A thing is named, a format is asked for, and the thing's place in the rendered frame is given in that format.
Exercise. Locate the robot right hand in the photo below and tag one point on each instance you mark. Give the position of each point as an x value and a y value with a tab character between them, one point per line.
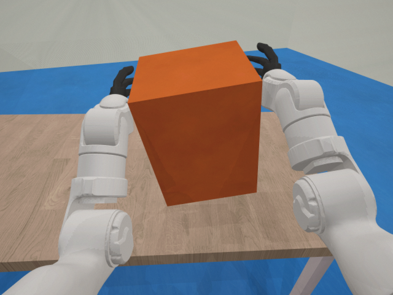
268	64

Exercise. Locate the robot right forearm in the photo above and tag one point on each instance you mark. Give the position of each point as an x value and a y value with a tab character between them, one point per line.
314	145

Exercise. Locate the carton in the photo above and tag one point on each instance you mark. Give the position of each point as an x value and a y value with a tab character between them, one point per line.
197	112

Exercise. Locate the table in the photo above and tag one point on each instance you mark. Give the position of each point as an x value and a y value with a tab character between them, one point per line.
39	156

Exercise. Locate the robot right upper arm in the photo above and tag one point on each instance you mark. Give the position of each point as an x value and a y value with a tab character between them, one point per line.
339	207

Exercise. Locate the robot left hand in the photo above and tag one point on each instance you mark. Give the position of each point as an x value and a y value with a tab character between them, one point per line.
120	83

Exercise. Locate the robot left upper arm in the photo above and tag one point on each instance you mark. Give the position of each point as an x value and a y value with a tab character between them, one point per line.
92	244

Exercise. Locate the robot left forearm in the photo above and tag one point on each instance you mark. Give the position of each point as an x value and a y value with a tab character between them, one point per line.
103	151

